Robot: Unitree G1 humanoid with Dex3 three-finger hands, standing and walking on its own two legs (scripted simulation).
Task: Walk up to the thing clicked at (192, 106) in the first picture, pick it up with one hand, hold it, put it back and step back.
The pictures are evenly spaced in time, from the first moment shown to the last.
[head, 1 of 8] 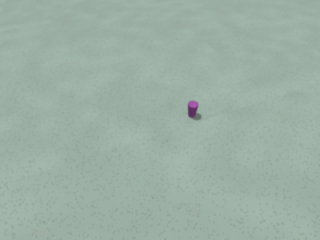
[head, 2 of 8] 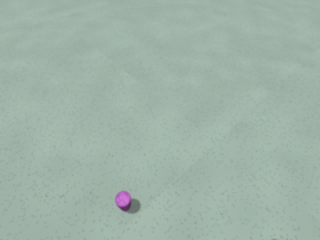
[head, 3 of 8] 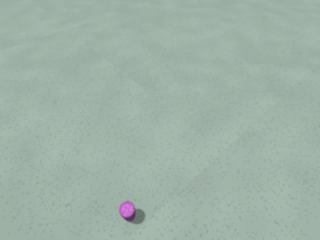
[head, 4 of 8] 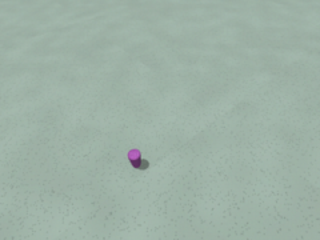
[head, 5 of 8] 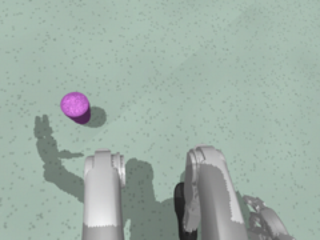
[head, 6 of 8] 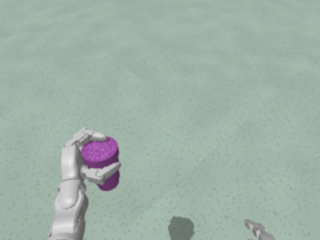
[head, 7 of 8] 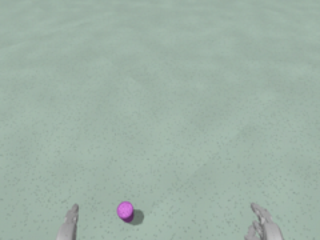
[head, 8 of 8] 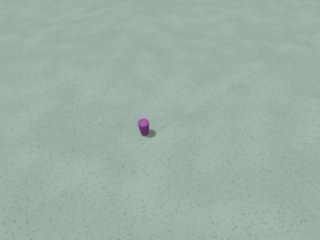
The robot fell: no
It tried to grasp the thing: yes
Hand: left
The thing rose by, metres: 0.68
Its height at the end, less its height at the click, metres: +0.00
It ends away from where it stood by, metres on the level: 0.03
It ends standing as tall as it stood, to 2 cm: yes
